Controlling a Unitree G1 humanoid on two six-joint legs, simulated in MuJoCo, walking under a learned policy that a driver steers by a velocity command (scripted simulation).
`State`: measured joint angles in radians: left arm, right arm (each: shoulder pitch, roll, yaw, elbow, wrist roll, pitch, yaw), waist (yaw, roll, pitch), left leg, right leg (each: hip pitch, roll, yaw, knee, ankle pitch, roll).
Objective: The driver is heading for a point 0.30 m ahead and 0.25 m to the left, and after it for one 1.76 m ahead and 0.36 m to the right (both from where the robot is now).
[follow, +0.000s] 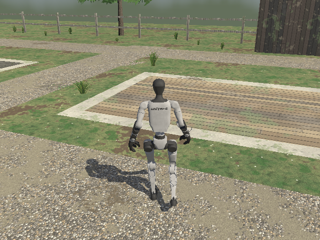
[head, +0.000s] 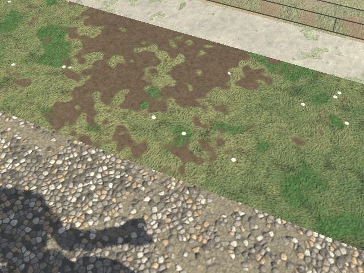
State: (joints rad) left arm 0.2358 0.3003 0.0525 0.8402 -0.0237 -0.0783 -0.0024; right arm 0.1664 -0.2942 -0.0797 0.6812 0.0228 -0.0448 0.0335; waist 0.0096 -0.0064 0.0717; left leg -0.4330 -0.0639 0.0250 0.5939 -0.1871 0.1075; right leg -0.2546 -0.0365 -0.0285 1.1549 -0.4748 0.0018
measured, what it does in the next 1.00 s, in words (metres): walks ahead: right foot, then left foot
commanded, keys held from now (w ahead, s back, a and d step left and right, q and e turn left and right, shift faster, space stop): w+q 0.34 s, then w+e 0.66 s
